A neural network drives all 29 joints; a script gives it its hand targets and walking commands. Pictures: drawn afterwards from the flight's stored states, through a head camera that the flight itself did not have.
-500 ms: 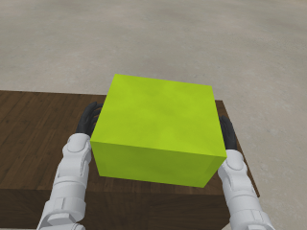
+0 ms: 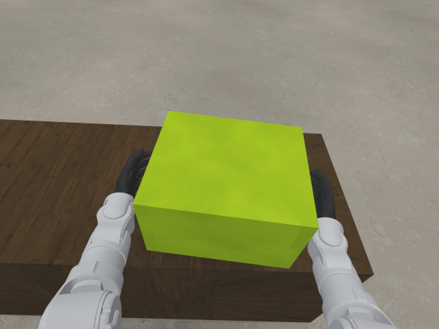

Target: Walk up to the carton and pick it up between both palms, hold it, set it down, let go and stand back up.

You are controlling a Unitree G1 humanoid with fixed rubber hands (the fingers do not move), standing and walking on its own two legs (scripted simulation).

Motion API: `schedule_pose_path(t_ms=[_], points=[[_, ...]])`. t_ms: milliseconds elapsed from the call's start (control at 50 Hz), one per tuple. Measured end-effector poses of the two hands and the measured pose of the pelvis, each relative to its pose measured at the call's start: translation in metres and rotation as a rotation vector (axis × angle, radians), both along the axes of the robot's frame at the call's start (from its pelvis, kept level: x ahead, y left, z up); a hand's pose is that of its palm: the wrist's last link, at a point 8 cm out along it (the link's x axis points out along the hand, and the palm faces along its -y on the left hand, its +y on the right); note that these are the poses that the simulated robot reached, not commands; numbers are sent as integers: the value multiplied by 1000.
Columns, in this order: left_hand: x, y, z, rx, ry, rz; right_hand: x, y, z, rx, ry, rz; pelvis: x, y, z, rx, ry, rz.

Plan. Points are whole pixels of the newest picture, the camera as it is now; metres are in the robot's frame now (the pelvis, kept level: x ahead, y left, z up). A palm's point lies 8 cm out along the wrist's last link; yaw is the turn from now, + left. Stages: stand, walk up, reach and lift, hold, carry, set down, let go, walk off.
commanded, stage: set down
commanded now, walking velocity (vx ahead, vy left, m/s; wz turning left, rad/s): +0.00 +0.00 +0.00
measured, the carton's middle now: (226, 187) +0.40 -0.01 +0.03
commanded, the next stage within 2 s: none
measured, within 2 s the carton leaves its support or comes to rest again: neither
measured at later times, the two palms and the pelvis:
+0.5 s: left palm (138, 192) +0.40 +0.18 +0.01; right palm (317, 220) +0.34 -0.20 +0.00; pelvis +0.01 +0.00 -0.01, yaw +0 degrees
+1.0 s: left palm (143, 202) +0.41 +0.18 -0.03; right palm (311, 234) +0.33 -0.20 -0.05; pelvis -0.01 +0.01 -0.02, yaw +0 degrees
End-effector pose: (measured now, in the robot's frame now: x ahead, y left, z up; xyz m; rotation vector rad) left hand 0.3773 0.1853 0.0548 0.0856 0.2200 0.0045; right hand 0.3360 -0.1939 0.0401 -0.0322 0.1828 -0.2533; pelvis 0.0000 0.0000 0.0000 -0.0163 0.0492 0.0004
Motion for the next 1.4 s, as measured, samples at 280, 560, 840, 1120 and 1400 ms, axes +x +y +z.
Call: schedule_pose_path(t_ms=[280, 560, 840, 1120, 1400], points=[[14, -2, -22, 22, 13, -19, 8, -1, -24, 8, 17, -14, 5, 1, -2, -6, 110, 4], [22, -9, -47, 26, 40, -47, 6, -7, -50, 5, 48, -40, 7, 2, -7, -11, 205, 1], [26, -9, -71, 35, 66, -62, 3, -5, -76, 12, 77, -53, 0, 5, -15, -22, 300, 10], [30, -12, -104, 43, 94, -92, -5, -7, -109, 21, 107, -81, -14, 10, -30, -42, 416, 10], [31, -15, -146, 54, 102, -108, -7, -9, -147, 25, 113, -93, -28, 18, -54, -59, 544, -5]])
